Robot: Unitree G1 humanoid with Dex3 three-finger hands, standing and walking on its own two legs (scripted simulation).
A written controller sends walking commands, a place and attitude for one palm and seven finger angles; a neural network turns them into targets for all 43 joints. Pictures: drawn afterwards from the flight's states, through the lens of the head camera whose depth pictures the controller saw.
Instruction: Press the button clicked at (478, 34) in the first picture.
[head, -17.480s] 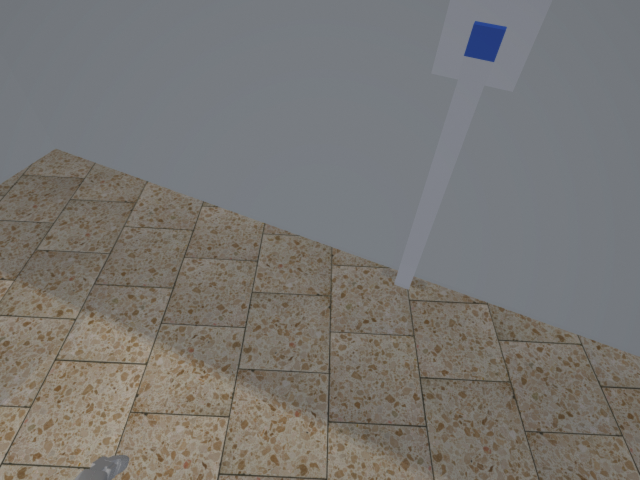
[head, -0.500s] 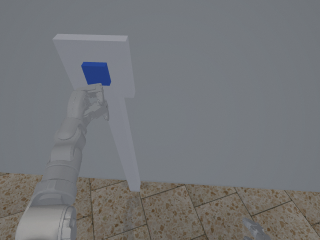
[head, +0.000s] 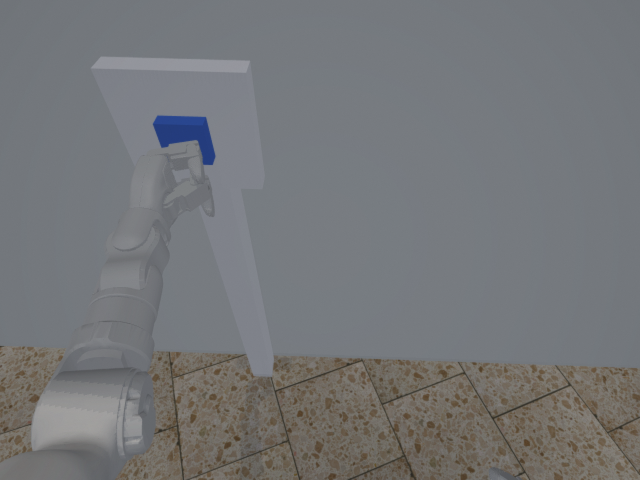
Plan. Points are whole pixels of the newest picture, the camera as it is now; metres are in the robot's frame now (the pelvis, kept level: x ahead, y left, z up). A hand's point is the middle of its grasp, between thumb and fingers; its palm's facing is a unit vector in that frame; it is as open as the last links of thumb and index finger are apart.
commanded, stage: press the button with the knuckle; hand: left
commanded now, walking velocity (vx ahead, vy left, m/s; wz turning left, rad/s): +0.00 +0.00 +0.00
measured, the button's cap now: (186, 139) +0.50 +0.18 +0.17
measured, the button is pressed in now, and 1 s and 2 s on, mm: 0 9 0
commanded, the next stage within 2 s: hold the button down briefly in 0.50 s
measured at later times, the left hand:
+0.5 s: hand (208, 181) +0.45 +0.15 +0.14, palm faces +0.00 -1.00 -0.02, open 3.1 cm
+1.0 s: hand (212, 181) +0.45 +0.14 +0.14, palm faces +0.00 -1.00 -0.03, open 3.1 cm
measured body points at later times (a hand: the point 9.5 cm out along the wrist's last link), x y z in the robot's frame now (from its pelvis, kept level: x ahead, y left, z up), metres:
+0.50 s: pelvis -0.02 +0.00 -0.01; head +0.03 +0.00 +0.44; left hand +0.45 +0.20 +0.14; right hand +0.03 -0.25 -0.13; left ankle +0.00 +0.10 -0.73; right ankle -0.02 -0.10 -0.73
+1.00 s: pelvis -0.03 -0.01 -0.01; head +0.02 -0.01 +0.44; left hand +0.45 +0.20 +0.14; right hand -0.01 -0.27 -0.13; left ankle +0.00 +0.10 -0.73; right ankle -0.02 -0.10 -0.73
